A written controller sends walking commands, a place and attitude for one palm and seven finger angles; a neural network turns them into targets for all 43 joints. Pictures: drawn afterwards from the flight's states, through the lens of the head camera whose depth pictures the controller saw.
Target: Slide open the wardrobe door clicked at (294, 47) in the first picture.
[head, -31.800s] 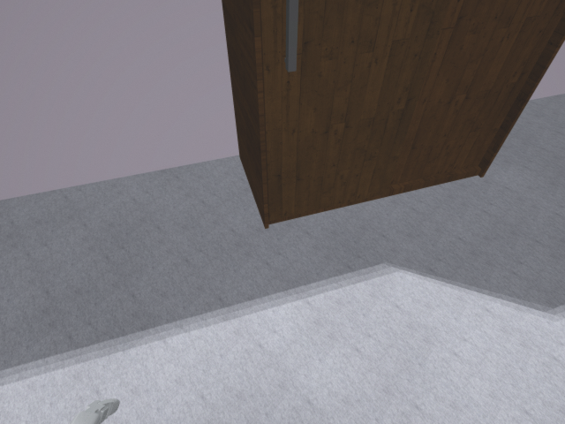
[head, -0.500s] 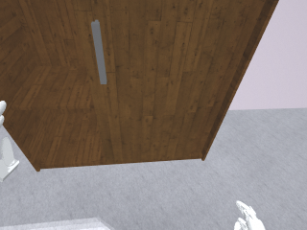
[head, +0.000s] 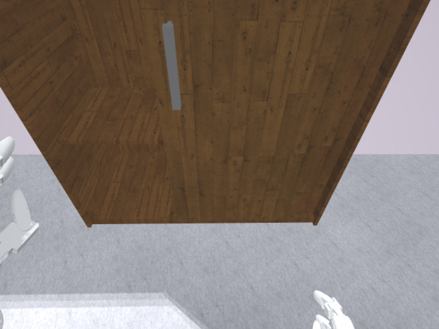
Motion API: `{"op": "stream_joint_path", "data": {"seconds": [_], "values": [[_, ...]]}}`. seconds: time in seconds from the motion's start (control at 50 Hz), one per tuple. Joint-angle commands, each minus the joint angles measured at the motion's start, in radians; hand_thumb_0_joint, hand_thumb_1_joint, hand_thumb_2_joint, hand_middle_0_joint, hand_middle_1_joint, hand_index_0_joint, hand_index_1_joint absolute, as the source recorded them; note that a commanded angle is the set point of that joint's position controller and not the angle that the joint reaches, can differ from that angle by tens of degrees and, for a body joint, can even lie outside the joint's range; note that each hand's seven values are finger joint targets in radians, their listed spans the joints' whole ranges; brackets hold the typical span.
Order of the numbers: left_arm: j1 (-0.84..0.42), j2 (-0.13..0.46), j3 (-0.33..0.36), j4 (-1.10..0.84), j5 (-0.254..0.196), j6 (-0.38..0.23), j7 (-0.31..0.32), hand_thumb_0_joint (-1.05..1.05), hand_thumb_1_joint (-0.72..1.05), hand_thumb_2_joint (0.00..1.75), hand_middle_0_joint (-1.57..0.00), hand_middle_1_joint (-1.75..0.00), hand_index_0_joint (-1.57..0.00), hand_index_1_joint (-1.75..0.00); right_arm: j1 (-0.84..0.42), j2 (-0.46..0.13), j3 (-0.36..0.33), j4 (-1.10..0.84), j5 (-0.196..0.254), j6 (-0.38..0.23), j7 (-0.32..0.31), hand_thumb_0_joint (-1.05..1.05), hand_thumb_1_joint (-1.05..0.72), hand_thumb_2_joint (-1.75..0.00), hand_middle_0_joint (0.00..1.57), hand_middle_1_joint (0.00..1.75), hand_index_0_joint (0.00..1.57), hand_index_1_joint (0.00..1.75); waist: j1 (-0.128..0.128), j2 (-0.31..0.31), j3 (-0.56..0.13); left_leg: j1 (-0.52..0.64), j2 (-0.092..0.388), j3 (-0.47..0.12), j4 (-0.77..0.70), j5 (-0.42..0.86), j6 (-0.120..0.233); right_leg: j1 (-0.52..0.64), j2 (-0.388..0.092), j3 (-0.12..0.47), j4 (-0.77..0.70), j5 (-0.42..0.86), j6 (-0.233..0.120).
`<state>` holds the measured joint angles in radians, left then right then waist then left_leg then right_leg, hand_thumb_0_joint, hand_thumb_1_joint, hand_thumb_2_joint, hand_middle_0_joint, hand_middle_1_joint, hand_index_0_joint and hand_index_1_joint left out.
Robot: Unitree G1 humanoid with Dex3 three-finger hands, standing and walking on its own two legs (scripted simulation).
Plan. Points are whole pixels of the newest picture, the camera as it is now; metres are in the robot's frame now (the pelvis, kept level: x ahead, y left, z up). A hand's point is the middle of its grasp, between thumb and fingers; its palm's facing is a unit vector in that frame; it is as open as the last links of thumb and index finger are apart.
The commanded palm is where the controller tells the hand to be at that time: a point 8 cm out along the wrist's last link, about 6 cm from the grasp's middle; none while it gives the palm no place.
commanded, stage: stop stepping back and stand still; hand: left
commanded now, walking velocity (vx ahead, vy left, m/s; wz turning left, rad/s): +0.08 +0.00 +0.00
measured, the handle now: (173, 68) +0.76 +0.18 +0.13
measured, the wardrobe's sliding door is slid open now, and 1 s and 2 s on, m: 0.46 0.46 0.46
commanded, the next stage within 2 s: let the arm hang, fingers relaxed in 0.02 s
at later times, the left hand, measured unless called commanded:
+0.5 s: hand out of the picture +0.07 +0.17 -0.16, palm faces +0.03 -0.98 -0.18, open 6.9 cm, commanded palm none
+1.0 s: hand out of the picture +0.07 +0.26 -0.13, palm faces +0.03 -0.94 -0.34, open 7.3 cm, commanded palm none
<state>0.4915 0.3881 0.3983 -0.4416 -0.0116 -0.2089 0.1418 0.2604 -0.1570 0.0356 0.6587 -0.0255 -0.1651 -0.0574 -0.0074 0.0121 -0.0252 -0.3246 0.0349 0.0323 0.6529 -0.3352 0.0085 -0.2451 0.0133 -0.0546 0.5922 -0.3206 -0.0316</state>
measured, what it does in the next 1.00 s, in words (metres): stands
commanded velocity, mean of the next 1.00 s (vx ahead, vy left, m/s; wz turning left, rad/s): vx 0.00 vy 0.00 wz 0.00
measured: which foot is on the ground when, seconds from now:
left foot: down 0.00-1.00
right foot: down 0.00-1.00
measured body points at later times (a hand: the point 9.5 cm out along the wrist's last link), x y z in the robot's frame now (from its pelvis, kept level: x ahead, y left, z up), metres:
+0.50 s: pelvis -0.01 -0.01 +0.00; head +0.02 +0.00 +0.45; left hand +0.06 +0.22 -0.15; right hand +0.06 -0.27 -0.14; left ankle +0.01 +0.11 -0.72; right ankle +0.04 -0.11 -0.73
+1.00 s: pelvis +0.00 +0.01 +0.02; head +0.01 +0.00 +0.47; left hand +0.07 +0.31 -0.11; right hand +0.07 -0.27 -0.13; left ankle +0.01 +0.11 -0.73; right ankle +0.04 -0.11 -0.73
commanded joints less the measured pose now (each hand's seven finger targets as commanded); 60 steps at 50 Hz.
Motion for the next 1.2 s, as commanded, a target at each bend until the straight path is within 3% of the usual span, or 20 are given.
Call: {"op": "stream_joint_path", "data": {"seconds": [0.0,0.04,0.08,0.1,0.12,0.14,0.18,0.22,0.26,0.3,0.32,0.34,0.36,0.38,0.42,0.48,0.56,0.64,0.8,1.18], "values": [[-0.028,0.194,0.140,-0.144,-0.019,-0.040,0.024,0.00,0.90,0.90,-0.20,-0.30,-0.20,-0.30,-0.110,-0.154,-0.074,-0.148,0.018,-0.017,-0.003,0.00,-0.90,-0.90,0.20,0.30,0.20,0.30,0.017,-0.169,0.033,-0.221,-0.001,-0.003,0.226,-0.103,-0.005,0.048,-0.324,0.457,-0.331,-0.122,-0.185],[-0.065,0.197,0.144,-0.165,-0.017,-0.046,0.031,0.00,0.90,0.90,-0.20,-0.30,-0.20,-0.30,-0.097,-0.140,-0.056,-0.141,0.015,-0.017,-0.004,0.00,-0.90,-0.90,0.20,0.30,0.20,0.30,-0.002,-0.101,0.002,-0.077,0.026,-0.005,-0.018,-0.038,0.005,0.033,-0.276,0.300,-0.205,0.142,-0.136],[-0.080,0.177,0.122,-0.183,-0.021,-0.053,0.028,0.00,0.90,0.90,-0.20,-0.30,-0.20,-0.30,-0.115,-0.150,-0.057,-0.148,0.014,-0.023,-0.019,0.00,-0.90,-0.90,0.20,0.30,0.20,0.30,-0.007,0.030,-0.041,0.131,0.026,-0.021,-0.228,0.210,0.011,-0.018,-0.143,0.132,-0.045,0.226,-0.033],[-0.079,-0.031,-0.281,0.551,0.061,0.119,-0.115,0.00,0.90,0.90,-0.20,-0.30,-0.20,-0.30,-0.054,-0.333,-0.123,0.085,0.009,-0.026,0.076,0.00,-0.90,-0.90,0.20,0.30,0.20,0.30,-0.074,0.184,-0.045,0.169,0.162,-0.209,-0.075,0.723,0.075,-0.233,-0.119,0.006,0.266,0.390,0.042],[-0.081,-0.059,-0.281,0.526,0.030,0.207,-0.120,0.00,0.90,0.90,-0.20,-0.30,-0.20,-0.30,-0.019,-0.308,-0.120,0.016,0.019,0.054,0.065,0.00,-0.90,-0.90,0.20,0.30,0.20,0.30,-0.061,0.246,-0.034,0.133,0.275,-0.305,-0.194,0.979,0.164,-0.276,-0.029,0.028,0.424,-0.191,0.063],[-0.063,-0.109,-0.304,0.503,0.028,0.248,-0.114,0.00,0.90,0.90,-0.20,-0.30,-0.20,-0.30,-0.041,-0.272,-0.095,-0.023,0.014,0.087,0.050,0.00,-0.90,-0.90,0.20,0.30,0.20,0.30,-0.059,0.201,-0.030,0.095,0.316,-0.332,-0.229,0.930,0.211,-0.288,-0.018,0.084,0.547,-0.323,0.077],[-0.173,-0.085,-0.317,0.592,0.033,0.239,-0.119,0.00,0.90,0.90,-0.20,-0.30,-0.20,-0.30,-0.037,-0.249,-0.086,-0.015,-0.018,0.084,0.042,0.00,-0.90,-0.90,0.20,0.30,0.20,0.30,-0.051,0.006,-0.058,0.060,0.299,-0.369,-0.224,0.833,0.227,-0.283,-0.033,0.146,0.587,-0.288,0.065],[-0.214,-0.065,-0.330,0.703,0.033,0.232,-0.127,0.00,0.90,0.90,-0.20,-0.30,-0.20,-0.30,-0.057,-0.280,-0.094,-0.009,-0.026,0.100,0.038,0.00,-0.90,-0.90,0.20,0.30,0.20,0.30,-0.025,-0.089,-0.066,0.150,0.268,-0.311,-0.186,0.816,0.226,-0.277,-0.049,0.111,0.424,-0.234,0.063],[-0.227,-0.037,-0.334,0.834,0.029,0.230,-0.131,0.00,0.90,0.90,-0.20,-0.30,-0.20,-0.30,-0.089,-0.296,-0.092,0.013,-0.018,0.122,0.039,0.00,-0.90,-0.90,0.20,0.30,0.20,0.30,0.005,-0.065,-0.098,0.128,0.219,-0.234,-0.183,0.683,0.184,-0.133,-0.039,0.065,0.211,-0.139,0.060],[-0.175,0.001,-0.335,0.960,0.028,0.220,-0.134,0.00,0.90,0.90,-0.20,-0.30,-0.20,-0.30,-0.146,-0.284,-0.082,0.034,-0.004,0.142,0.046,0.00,-0.90,-0.90,0.20,0.30,0.20,0.30,0.052,0.025,-0.081,-0.030,0.122,-0.141,-0.156,0.348,0.098,0.079,-0.037,0.063,-0.015,0.074,0.047],[-0.172,0.050,-0.332,1.005,0.037,0.211,-0.132,0.00,0.90,0.90,-0.20,-0.30,-0.20,-0.30,-0.137,-0.232,-0.076,0.048,0.004,0.151,0.051,0.00,-0.90,-0.90,0.20,0.30,0.20,0.30,0.045,-0.042,-0.054,-0.100,0.024,-0.090,-0.089,0.118,0.042,0.100,-0.117,0.219,-0.142,0.077,0.015],[-0.201,0.085,-0.334,1.039,0.043,0.204,-0.133,0.00,0.90,0.90,-0.20,-0.30,-0.20,-0.30,-0.103,-0.181,-0.067,0.062,0.008,0.164,0.055,0.00,-0.90,-0.90,0.20,0.30,0.20,0.30,0.006,-0.097,-0.008,-0.096,-0.042,-0.035,-0.013,-0.084,0.002,-0.022,-0.267,0.419,-0.286,-0.035,-0.052],[-0.258,0.106,-0.339,1.062,0.044,0.207,-0.136,0.00,0.90,0.90,-0.20,-0.30,-0.20,-0.30,-0.065,-0.174,-0.065,0.090,0.002,0.178,0.058,0.00,-0.90,-0.90,0.20,0.30,0.20,0.30,-0.019,-0.073,0.029,-0.020,-0.049,-0.013,0.059,-0.122,0.000,-0.153,-0.329,0.466,-0.374,-0.197,-0.112],[-0.309,0.102,-0.346,1.085,0.041,0.211,-0.136,0.00,0.90,0.90,-0.20,-0.30,-0.20,-0.30,-0.032,-0.177,-0.068,0.121,-0.001,0.188,0.063,0.00,-0.90,-0.90,0.20,0.30,0.20,0.30,-0.045,-0.019,0.034,0.069,-0.047,-0.009,0.091,-0.105,0.004,-0.246,-0.305,0.413,-0.400,-0.343,-0.123],[-0.338,0.038,-0.352,1.163,0.037,0.204,-0.128,0.00,0.90,0.90,-0.20,-0.30,-0.20,-0.30,-0.023,-0.180,-0.076,0.182,-0.002,0.193,0.050,0.00,-0.90,-0.90,0.20,0.30,0.20,0.30,-0.041,-0.079,0.062,0.056,-0.039,-0.036,0.106,-0.023,0.011,-0.211,-0.230,0.379,-0.375,-0.196,-0.116],[-0.336,0.025,-0.337,1.233,0.035,0.191,-0.122,0.00,0.90,0.90,-0.20,-0.30,-0.20,-0.30,0.026,-0.184,-0.082,0.233,-0.002,0.181,0.046,0.00,-0.90,-0.90,0.20,0.30,0.20,0.30,-0.044,-0.026,-0.029,0.121,-0.004,-0.071,-0.092,0.085,0.021,-0.076,-0.193,0.257,-0.263,0.045,-0.089],[-0.321,0.010,-0.345,1.328,0.026,0.196,-0.125,0.00,0.90,0.90,-0.20,-0.30,-0.20,-0.30,-0.037,-0.229,-0.081,0.284,-0.004,0.162,0.037,0.00,-0.90,-0.90,0.20,0.30,0.20,0.30,0.006,0.101,-0.023,0.031,0.071,-0.167,-0.267,0.128,0.046,0.063,-0.098,0.150,-0.205,0.095,-0.021],[-0.340,0.040,-0.346,1.397,0.023,0.191,-0.129,0.00,0.90,0.90,-0.20,-0.30,-0.20,-0.30,-0.035,-0.257,-0.085,0.325,0.001,0.158,0.036,0.00,-0.90,-0.90,0.20,0.30,0.20,0.30,0.007,0.002,-0.008,0.031,0.066,-0.147,-0.304,0.080,0.038,0.101,-0.107,0.156,-0.247,0.076,-0.027],[-0.389,0.094,-0.345,1.464,0.026,0.185,-0.131,0.00,0.90,0.90,-0.20,-0.30,-0.20,-0.30,-0.061,-0.303,-0.091,0.381,0.001,0.154,0.042,0.00,-0.90,-0.90,0.20,0.30,0.20,0.30,0.000,-0.033,0.045,0.071,0.065,-0.146,-0.348,0.053,0.041,0.056,-0.115,0.169,-0.296,0.012,-0.025],[-0.440,0.140,-0.355,1.498,0.026,0.174,-0.134,0.00,0.90,0.90,-0.20,-0.30,-0.20,-0.30,-0.195,-0.374,-0.078,0.397,0.009,0.139,0.044,0.00,-0.90,-0.90,0.20,0.30,0.20,0.30,-0.001,0.007,-0.022,0.190,0.085,-0.140,-0.372,0.276,0.032,0.110,-0.130,0.144,-0.279,0.244,-0.006]]}}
